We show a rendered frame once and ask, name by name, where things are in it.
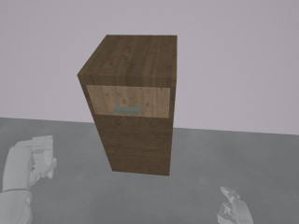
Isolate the right robot hand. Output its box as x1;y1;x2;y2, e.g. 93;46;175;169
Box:
217;186;253;224

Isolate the left robot forearm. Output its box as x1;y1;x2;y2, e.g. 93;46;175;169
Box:
0;189;33;224

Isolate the handle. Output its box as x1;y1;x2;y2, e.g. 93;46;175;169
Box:
113;101;141;115

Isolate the left robot hand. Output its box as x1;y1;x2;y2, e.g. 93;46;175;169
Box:
2;135;57;191

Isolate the drawer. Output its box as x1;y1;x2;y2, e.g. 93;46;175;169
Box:
86;85;170;119

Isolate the cabinet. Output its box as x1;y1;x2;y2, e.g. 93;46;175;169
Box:
77;35;178;176

